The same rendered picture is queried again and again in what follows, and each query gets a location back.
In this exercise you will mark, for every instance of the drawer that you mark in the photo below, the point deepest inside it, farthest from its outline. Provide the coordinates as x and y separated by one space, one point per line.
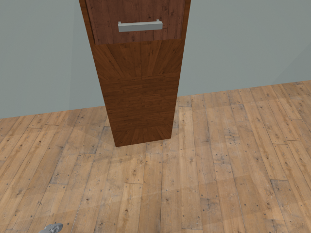
105 15

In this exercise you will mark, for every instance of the left robot hand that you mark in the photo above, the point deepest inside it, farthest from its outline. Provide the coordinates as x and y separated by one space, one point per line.
52 228

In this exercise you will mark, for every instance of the handle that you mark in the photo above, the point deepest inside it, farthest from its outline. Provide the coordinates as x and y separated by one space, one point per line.
140 26

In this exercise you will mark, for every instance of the cabinet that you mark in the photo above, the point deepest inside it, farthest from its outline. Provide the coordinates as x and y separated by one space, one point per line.
139 83

